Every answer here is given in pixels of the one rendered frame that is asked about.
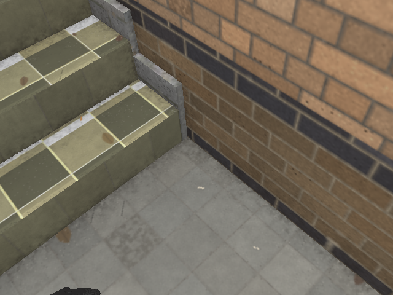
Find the stairs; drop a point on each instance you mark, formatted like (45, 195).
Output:
(76, 123)

